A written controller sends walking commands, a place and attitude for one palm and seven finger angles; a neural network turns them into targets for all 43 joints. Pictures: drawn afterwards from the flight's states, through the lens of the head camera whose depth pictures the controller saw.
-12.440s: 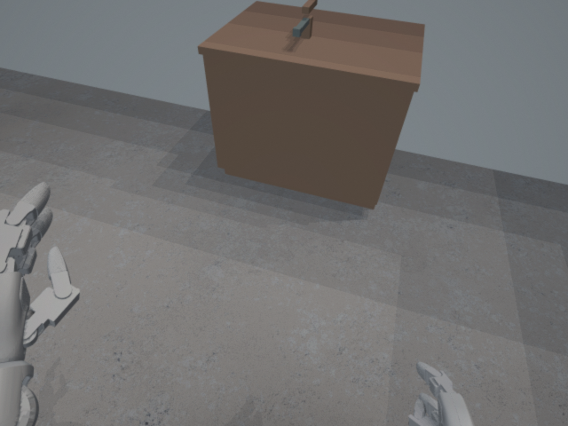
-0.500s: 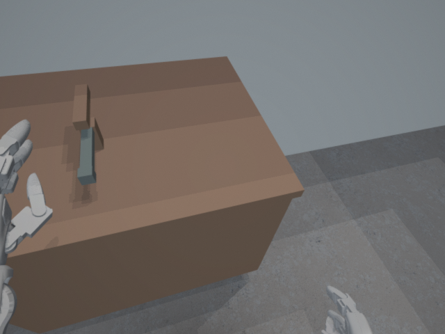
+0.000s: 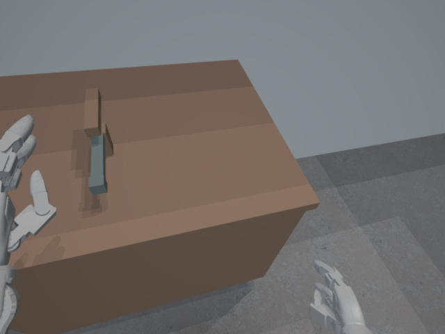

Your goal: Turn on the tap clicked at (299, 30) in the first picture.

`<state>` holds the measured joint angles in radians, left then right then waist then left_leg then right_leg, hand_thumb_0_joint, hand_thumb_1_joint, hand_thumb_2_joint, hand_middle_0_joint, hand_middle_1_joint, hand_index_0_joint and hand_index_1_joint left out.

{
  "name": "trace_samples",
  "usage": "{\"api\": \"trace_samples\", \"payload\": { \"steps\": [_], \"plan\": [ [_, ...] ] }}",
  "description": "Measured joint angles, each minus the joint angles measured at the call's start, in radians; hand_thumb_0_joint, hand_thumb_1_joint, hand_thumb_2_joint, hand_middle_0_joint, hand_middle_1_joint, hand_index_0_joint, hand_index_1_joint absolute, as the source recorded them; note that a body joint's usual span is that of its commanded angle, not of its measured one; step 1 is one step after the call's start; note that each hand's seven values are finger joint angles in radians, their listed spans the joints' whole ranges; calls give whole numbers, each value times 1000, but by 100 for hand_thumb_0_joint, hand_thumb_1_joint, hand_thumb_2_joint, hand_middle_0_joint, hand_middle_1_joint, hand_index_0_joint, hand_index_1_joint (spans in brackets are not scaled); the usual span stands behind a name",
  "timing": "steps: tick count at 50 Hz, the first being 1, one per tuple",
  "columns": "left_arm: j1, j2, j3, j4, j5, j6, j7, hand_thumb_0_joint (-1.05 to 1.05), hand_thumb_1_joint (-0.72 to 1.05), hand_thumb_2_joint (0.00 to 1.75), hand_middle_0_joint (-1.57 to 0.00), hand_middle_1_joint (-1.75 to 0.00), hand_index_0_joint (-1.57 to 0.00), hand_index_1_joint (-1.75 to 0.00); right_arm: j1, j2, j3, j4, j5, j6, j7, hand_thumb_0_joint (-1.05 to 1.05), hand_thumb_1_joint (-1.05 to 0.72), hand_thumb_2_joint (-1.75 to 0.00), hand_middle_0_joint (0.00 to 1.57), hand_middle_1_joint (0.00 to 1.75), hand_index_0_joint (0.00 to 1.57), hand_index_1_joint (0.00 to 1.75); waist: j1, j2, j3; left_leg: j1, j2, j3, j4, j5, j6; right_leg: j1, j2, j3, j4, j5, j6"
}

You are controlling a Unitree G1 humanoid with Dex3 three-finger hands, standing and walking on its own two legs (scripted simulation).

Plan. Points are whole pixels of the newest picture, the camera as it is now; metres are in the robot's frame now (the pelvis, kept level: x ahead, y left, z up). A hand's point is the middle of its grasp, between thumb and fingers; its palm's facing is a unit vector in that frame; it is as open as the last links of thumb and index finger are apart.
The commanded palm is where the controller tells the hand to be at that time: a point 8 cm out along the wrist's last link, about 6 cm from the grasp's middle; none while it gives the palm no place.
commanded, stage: come to a stop and stand still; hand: left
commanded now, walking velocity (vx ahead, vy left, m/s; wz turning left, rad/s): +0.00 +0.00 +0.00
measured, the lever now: (98, 185) +0.36 +0.29 +0.01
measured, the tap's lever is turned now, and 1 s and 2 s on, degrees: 0 0 0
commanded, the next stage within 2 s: look again from close up in 0.02 s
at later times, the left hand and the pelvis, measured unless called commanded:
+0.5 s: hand (52, 210) +0.22 +0.25 +0.17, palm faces +0.37 -0.81 -0.45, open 7.4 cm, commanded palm +0.15 +0.27 +0.17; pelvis -0.01 -0.01 +0.00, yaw +2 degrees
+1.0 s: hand (69, 251) +0.18 +0.22 +0.14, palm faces +0.52 -0.79 -0.33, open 7.4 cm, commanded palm +0.12 +0.25 +0.16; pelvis -0.03 -0.08 -0.02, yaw +6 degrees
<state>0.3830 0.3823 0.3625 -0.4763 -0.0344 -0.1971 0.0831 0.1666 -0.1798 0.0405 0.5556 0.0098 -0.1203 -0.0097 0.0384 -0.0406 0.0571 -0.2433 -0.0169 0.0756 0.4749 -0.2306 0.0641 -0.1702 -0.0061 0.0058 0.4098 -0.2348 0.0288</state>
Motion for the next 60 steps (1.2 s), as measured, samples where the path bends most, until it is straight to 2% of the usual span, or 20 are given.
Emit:
{"api": "trace_samples", "payload": {
  "steps": [8, 23, 24, 25, 26, 27, 30, 32, 34, 36, 38, 41, 43, 45, 48, 52, 56, 60],
  "plan": [
    [15, -19, -16, 34, -4, 12, 7, 1, 89, 90, -21, -30, -21, -30, 23, -10, -4, 11, 2, 19, -13, 1, -91, -89, 20, 30, 20, 30, -4, 14, -15, 6, 6, -3, -13, 9, -2, 13, 6, -2, -28, 18, -4],
    [27, -22, -22, 57, -2, 1, 13, 1, 89, 90, -21, -30, -21, -30, 52, -20, -14, 29, 5, 16, -23, 1, -91, -89, 20, 30, 20, 30, -17, 32, -21, 10, 10, -5, -33, 29, -8, 13, 11, -4, -40, 33, -11],
    [-12, 14, -32, 61, 5, 3, 9, 2, 89, 90, -21, -30, -21, -30, 73, -32, 6, -3, 24, 23, -48, 1, -91, -89, 20, 30, 20, 30, -11, 35, -12, -1, 10, -15, -17, 26, -8, 6, 14, -8, -22, 22, -4],
    [-89, 64, -29, 89, 37, 1, -11, 2, 89, 90, -21, -30, -21, -30, 88, -36, 10, -11, 10, 9, -57, 1, -91, -89, 20, 30, 20, 30, 4, 30, 3, -8, 3, -24, -2, 24, -10, -6, 11, -14, 10, 13, -16],
    [-162, 97, -19, 123, 37, 16, -25, 2, 89, 90, -22, -30, -21, -30, 86, -37, 9, 4, -1, 0, -46, 1, -91, -89, 20, 30, 20, 30, 10, 23, 9, -13, -5, -33, 5, 25, -15, -16, 4, -22, 40, -3, -25],
    [-214, 110, 0, 145, 17, 50, -40, 2, 89, 90, -22, -30, -21, -30, 76, -38, 11, 27, -9, -5, -30, 1, -91, -89, 20, 30, 20, 30, 10, 16, 5, -18, -12, -37, 6, 28, -19, -29, -3, -26, 62, -16, -28],
    [-249, 72, 54, 150, -61, 174, -69, 1, 89, 90, -21, -30, -21, -30, 39, -42, 16, 77, -5, -4, 6, 1, -91, -89, 20, 30, 20, 30, 5, 15, -22, -13, -12, -26, 5, 31, -27, -44, -5, -15, 93, -30, -24],
    [-201, 28, 40, 126, -60, 230, -75, 1, 90, 90, -21, -30, -21, -30, 24, -51, 13, 78, 2, -3, 19, 1, -91, -89, 20, 30, 20, 30, -4, 30, -36, -16, -8, -26, 16, 26, -29, -48, -1, -14, 107, -35, -30],
    [-125, -1, 0, 101, -41, 245, -73, 1, 90, 90, -21, -30, -20, -30, 8, -58, 11, 69, 2, 0, 22, 1, -90, -89, 20, 30, 20, 30, -15, 42, -41, -29, -4, -31, 37, 19, -31, -59, 3, -20, 128, -44, -36],
    [-52, -14, -36, 84, -31, 224, -59, 1, 90, 90, -21, -30, -20, -30, -7, -58, 7, 61, -6, -1, 16, 1, -91, -89, 20, 30, 20, 30, -20, 47, -43, -49, 1, -38, 63, 11, -37, -78, 8, -28, 156, -55, -44],
    [-13, -19, -54, 87, -31, 175, -34, 1, 90, 90, -21, -30, -21, -30, -17, -55, 2, 62, -12, -9, 4, 1, -91, -89, 20, 30, 20, 30, -16, 45, -44, -74, 7, -51, 95, 3, -46, -99, 14, -41, 186, -67, -53],
    [-39, -16, -44, 125, -28, 105, 12, 2, 89, 90, -22, -30, -21, -30, -22, -52, -5, 82, -15, -24, -13, 1, -91, -89, 20, 30, 20, 30, 6, 43, -44, -110, 17, -80, 142, -11, -62, -122, 24, -71, 224, -85, -70],
    [-90, -17, -24, 167, -30, 79, 31, 2, 89, 90, -22, -30, -21, -30, -24, -55, -3, 102, -13, -31, -21, 1, -91, -89, 20, 30, 20, 30, 19, 48, -45, -130, 22, -103, 172, -21, -69, -131, 30, -92, 244, -96, -80],
    [-144, -17, -10, 212, -37, 83, 30, 2, 89, 90, -22, -30, -21, -30, -25, -59, 2, 119, -8, -34, -31, 1, -91, -89, 20, 30, 20, 30, 28, 57, -47, -142, 26, -121, 193, -28, -75, -135, 36, -110, 257, -105, -88],
    [-189, -10, -15, 252, -52, 128, 6, 2, 89, 90, -21, -30, -21, -30, -23, -63, 6, 130, -2, -36, -46, 1, -91, -89, 20, 30, 20, 30, 36, 76, -56, -149, 34, -136, 210, -37, -81, -134, 46, -124, 264, -113, -97],
    [-167, 5, -28, 258, -78, 171, -34, 1, 90, 90, -21, -30, -20, -30, -22, -61, 2, 129, 7, -42, -57, 1, -91, -89, 20, 30, 20, 30, 27, 99, -66, -149, 46, -134, 218, -50, -89, -136, 59, -120, 267, -121, -105],
    [-97, 0, -16, 213, -113, 159, -44, 2, 90, 90, -21, -30, -21, -30, -4, -60, -12, 124, 11, -54, -55, 1, -91, -89, 20, 30, 20, 30, 16, 101, -81, -154, 52, -125, 221, -65, -98, -147, 64, -109, 274, -135, -111],
    [-25, -23, 3, 159, -136, 132, -37, 2, 89, 90, -21, -30, -21, -30, 31, -70, -25, 120, 13, -72, -52, 1, -91, -89, 20, 30, 20, 30, 17, 92, -98, -157, 48, -116, 217, -78, -102, -156, 58, -101, 282, -152, -113]
  ]
}}
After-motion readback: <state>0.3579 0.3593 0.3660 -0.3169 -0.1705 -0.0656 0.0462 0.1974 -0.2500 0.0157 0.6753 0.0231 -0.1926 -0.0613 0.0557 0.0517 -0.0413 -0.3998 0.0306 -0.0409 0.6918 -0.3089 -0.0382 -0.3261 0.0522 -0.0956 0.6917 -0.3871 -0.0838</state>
